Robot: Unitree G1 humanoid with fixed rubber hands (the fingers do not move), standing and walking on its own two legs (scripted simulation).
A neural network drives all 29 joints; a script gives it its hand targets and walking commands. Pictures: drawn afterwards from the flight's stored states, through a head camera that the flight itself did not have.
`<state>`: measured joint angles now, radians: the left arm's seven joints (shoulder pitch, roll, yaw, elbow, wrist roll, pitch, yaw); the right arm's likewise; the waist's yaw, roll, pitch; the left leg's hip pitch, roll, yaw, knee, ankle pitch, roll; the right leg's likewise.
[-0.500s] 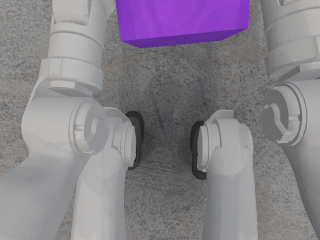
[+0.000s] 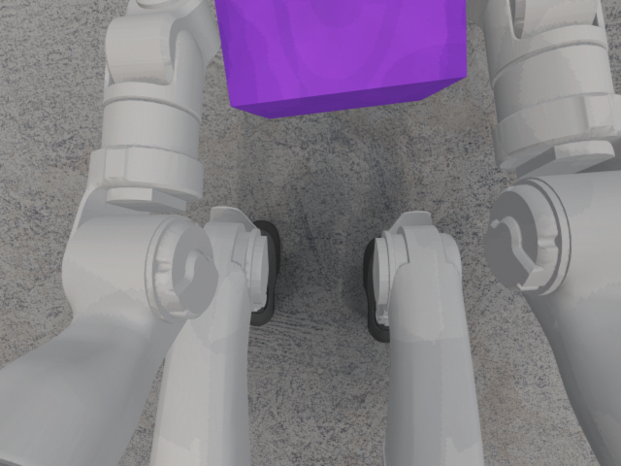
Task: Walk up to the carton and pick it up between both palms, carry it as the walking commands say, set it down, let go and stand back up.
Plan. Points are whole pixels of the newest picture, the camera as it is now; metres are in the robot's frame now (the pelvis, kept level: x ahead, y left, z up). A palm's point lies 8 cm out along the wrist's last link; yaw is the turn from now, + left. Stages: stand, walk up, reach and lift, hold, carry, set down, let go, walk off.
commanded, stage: reach and lift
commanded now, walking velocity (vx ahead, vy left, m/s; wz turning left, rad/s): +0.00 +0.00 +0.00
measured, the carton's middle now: out of the picture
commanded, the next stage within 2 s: none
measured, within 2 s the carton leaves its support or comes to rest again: neither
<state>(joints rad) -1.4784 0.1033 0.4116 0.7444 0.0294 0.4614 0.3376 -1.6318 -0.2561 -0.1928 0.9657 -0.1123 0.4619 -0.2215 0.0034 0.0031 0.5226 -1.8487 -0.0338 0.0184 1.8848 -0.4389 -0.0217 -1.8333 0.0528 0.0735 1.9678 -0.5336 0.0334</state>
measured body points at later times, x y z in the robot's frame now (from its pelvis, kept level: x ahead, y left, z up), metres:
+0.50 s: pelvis -0.01 +0.00 +0.05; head +0.31 -0.02 +0.35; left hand +0.55 +0.14 -0.03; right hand +0.58 -0.15 -0.01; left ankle +0.17 +0.12 -0.42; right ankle +0.14 -0.12 -0.42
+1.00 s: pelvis -0.01 +0.00 +0.10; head +0.28 -0.02 +0.43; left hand +0.53 +0.14 +0.04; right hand +0.56 -0.15 +0.06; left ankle +0.17 +0.12 -0.42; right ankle +0.14 -0.12 -0.42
